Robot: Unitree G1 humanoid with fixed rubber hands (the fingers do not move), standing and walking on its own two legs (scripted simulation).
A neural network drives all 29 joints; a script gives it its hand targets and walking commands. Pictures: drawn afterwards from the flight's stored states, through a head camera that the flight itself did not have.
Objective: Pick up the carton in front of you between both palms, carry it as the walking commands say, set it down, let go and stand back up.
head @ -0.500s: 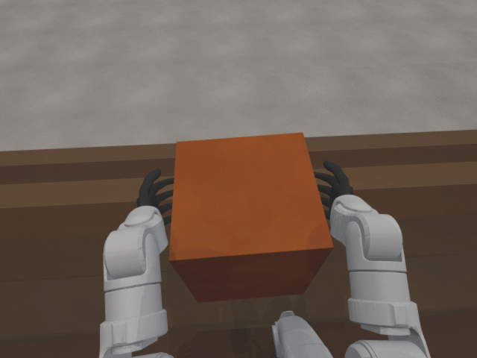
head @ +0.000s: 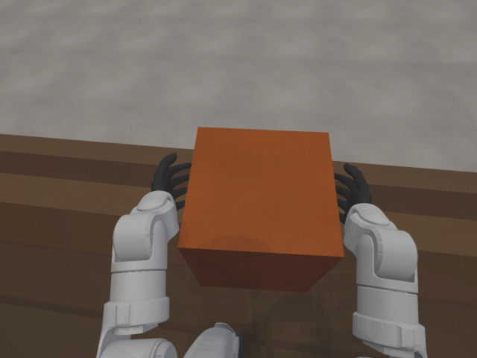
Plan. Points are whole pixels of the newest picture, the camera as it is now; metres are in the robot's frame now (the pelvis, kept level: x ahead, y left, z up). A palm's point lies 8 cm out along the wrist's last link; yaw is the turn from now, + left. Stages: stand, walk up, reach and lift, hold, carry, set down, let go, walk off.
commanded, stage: carry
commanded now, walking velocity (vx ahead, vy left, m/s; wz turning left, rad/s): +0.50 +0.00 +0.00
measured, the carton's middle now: (257, 218) +0.34 +0.03 +0.01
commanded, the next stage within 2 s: none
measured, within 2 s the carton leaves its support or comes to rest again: neither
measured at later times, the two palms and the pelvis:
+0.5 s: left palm (220, 114) +0.71 +0.16 -0.06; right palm (329, 113) +0.73 -0.14 -0.05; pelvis +0.39 -0.01 -0.17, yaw +1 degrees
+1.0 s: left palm (238, 81) +1.09 +0.16 -0.21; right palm (314, 87) +1.07 -0.14 -0.21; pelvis +0.76 +0.03 -0.30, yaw +1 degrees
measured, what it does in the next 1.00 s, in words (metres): goes down: left foot 0.11 m lower, then right foot 0.11 m lower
